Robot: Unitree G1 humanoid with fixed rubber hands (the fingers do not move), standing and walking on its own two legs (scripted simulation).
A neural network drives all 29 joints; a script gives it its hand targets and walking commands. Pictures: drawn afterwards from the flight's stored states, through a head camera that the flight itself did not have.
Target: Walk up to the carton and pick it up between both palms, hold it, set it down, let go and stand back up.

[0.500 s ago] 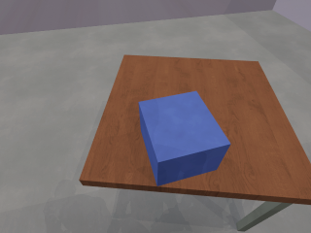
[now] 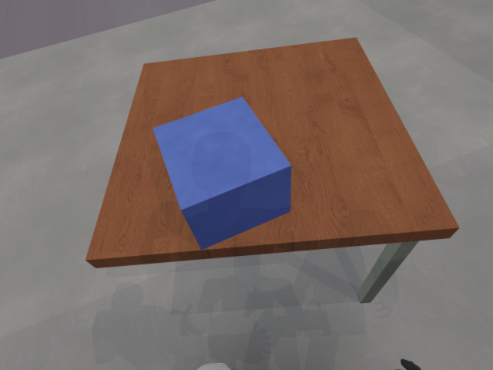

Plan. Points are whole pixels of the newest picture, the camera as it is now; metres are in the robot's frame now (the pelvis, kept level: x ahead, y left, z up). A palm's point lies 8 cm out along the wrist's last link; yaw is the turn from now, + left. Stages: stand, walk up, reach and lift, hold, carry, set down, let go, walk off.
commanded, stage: walk up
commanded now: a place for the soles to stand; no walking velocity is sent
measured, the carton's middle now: (222, 170) +0.53 +0.07 -0.04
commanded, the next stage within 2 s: none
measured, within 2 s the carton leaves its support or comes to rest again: neither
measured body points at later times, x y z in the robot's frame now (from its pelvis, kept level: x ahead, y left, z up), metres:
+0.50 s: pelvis -0.03 +0.03 +0.01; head -0.03 +0.03 +0.46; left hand -0.02 +0.29 -0.13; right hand -0.05 -0.22 -0.14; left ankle -0.05 +0.15 -0.73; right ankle +0.04 -0.08 -0.73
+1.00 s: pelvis +0.01 +0.05 +0.01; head +0.02 +0.04 +0.46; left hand +0.07 +0.28 -0.13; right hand +0.05 -0.20 -0.14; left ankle -0.05 +0.15 -0.73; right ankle +0.04 -0.08 -0.73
